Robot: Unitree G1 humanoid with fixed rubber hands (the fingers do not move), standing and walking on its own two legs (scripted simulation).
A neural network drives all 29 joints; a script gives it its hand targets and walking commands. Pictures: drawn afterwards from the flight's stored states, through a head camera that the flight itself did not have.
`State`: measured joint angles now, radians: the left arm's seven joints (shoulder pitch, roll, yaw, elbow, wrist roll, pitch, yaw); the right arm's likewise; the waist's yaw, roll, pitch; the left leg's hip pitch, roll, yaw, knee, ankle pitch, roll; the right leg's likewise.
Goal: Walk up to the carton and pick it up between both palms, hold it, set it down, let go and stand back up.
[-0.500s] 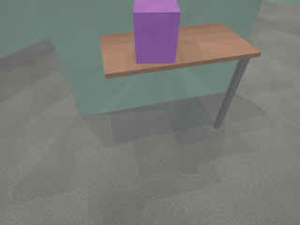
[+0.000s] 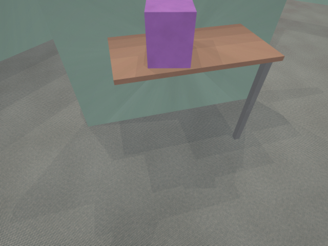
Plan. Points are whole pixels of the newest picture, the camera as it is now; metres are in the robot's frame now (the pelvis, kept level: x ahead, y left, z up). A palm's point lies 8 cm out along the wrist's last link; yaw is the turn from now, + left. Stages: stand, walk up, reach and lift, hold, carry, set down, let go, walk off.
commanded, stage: stand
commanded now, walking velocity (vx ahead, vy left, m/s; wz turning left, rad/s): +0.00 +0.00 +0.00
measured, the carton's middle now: (168, 29) +1.05 +0.02 +0.08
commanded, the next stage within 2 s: none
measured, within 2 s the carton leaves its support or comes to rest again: neither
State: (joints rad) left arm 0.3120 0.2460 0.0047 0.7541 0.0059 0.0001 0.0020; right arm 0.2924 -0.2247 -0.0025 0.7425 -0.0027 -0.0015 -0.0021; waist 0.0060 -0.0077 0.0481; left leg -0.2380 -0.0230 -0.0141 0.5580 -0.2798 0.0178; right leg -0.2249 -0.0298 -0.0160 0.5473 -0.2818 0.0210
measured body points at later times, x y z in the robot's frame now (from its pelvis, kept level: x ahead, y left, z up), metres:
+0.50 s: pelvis +0.01 +0.00 +0.00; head +0.01 +0.00 +0.45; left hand +0.08 +0.25 -0.13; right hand +0.09 -0.25 -0.12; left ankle +0.01 +0.11 -0.73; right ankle +0.01 -0.13 -0.73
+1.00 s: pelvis +0.01 +0.00 +0.00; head +0.01 +0.01 +0.45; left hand +0.07 +0.25 -0.13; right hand +0.08 -0.25 -0.12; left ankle +0.01 +0.11 -0.73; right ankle +0.01 -0.13 -0.73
